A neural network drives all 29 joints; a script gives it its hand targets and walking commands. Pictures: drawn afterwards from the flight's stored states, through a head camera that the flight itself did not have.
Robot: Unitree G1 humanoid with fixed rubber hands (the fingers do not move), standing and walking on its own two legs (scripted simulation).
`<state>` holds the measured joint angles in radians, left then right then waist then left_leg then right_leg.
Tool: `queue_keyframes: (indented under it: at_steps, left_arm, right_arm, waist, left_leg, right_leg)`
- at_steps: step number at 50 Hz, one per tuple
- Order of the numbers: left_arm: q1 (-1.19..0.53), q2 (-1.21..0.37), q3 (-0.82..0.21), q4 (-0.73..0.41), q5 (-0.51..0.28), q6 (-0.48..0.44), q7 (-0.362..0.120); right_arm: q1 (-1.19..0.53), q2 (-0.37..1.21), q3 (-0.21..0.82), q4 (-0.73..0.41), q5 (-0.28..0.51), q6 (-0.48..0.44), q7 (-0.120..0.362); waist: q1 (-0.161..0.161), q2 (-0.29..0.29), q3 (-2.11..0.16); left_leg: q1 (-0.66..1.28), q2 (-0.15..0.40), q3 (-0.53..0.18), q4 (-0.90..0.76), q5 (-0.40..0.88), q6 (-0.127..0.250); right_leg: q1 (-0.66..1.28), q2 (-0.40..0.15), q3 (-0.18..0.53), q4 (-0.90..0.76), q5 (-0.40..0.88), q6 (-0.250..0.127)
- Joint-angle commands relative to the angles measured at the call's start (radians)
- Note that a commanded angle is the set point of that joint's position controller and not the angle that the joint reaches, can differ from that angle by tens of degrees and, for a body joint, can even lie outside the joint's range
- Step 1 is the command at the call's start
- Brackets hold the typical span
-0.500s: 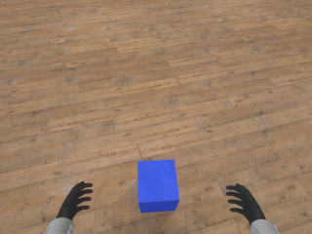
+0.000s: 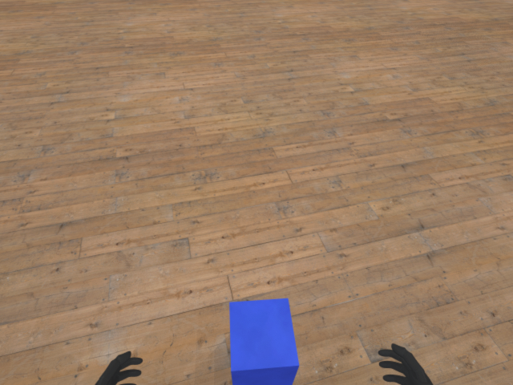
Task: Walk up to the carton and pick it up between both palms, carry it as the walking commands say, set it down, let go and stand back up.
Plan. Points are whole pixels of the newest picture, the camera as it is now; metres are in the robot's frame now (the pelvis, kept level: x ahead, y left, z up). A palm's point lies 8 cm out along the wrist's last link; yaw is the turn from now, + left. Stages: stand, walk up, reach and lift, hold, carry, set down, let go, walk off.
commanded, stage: stand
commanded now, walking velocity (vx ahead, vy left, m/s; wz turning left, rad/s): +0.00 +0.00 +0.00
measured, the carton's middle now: (260, 346) +0.43 -0.02 -0.64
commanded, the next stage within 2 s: none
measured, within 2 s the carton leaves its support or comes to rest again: neither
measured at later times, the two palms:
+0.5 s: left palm out of the picture +0.15 +0.26 -0.12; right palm out of the picture +0.16 -0.24 -0.11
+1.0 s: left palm out of the picture +0.07 +0.25 -0.14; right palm out of the picture +0.06 -0.24 -0.13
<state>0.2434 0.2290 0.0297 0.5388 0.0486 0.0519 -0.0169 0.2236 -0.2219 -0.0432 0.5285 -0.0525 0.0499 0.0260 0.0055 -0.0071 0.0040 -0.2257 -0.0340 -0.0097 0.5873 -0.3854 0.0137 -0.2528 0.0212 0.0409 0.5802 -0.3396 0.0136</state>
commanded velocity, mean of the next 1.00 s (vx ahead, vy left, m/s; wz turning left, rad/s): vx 0.00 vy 0.00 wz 0.00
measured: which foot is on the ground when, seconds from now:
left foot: down 0.00-1.00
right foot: down 0.00-1.00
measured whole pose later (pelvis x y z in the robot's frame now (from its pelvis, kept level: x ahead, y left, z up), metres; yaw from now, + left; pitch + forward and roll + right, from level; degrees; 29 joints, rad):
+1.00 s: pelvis +0.06 +0.00 +0.00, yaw +0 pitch +1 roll +0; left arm 0.36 0.22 -0.01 0.96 0.01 0.00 0.05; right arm 0.41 -0.22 0.01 0.90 -0.01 0.00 -0.04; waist -0.01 0.00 -0.04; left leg -0.15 -0.02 0.01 0.54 -0.40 0.03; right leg -0.18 0.01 0.03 0.54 -0.37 0.00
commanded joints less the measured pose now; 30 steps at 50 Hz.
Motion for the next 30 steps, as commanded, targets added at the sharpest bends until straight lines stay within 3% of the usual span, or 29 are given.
queue_keyframes:
  at_steps: [1, 5, 10, 14, 21, 30]
  left_arm:
    - [-0.001, 0.109, 0.033, 0.023, -0.008, -0.119, 0.017]
    - [-0.008, 0.091, 0.02, 0.064, -0.004, -0.147, 0.007]
    - [0.072, 0.121, 0.012, 0.133, -0.017, -0.155, 0.028]
    - [0.106, 0.12, 0.004, 0.162, -0.03, -0.138, 0.037]
    - [0.134, 0.119, -0.001, 0.197, -0.04, -0.106, 0.051]
    - [0.144, 0.12, -0.006, 0.24, -0.039, -0.076, 0.063]
  right_arm:
    - [-0.019, -0.11, -0.024, -0.005, 0.006, -0.113, -0.033]
    - [-0.019, -0.101, -0.004, 0.02, 0.015, -0.139, -0.027]
    - [0.085, -0.133, -0.002, 0.073, 0.021, -0.147, -0.041]
    - [0.125, -0.133, 0.008, 0.095, 0.032, -0.127, -0.051]
    - [0.158, -0.132, 0.014, 0.127, 0.04, -0.1, -0.064]
    - [0.183, -0.131, 0.017, 0.178, 0.042, -0.076, -0.071]
  waist:
    - [0.006, 0.04, -0.018]
    - [0.01, 0.032, -0.072]
    - [-0.005, 0.026, -0.143]
    - [-0.007, 0.032, -0.143]
    - [-0.006, 0.021, -0.112]
    - [-0.01, 0.013, -0.066]
  left_leg:
    - [-0.084, 0.127, -0.154, -0.2, -0.145, -0.003]
    - [-0.11, 0.149, -0.172, -0.194, -0.088, 0.007]
    - [0.022, 0.137, -0.128, -0.067, 0.453, 0.008]
    - [0.042, 0.136, -0.105, -0.031, 0.632, 0.009]
    - [0.03, 0.128, -0.073, -0.014, 0.742, 0.017]
    - [0.022, 0.119, -0.06, -0.039, 0.615, 0.024]
  right_leg:
    - [-0.074, -0.087, 0.105, -0.127, -0.062, 0.004]
    - [-0.057, -0.099, 0.122, -0.114, 0.046, -0.006]
    - [-0.054, -0.097, 0.105, -0.062, 0.303, -0.01]
    - [-0.046, -0.088, 0.076, -0.017, 0.343, -0.01]
    - [-0.006, -0.088, 0.051, 0.022, 0.424, -0.013]
    - [0.025, -0.088, 0.042, -0.001, 0.413, -0.025]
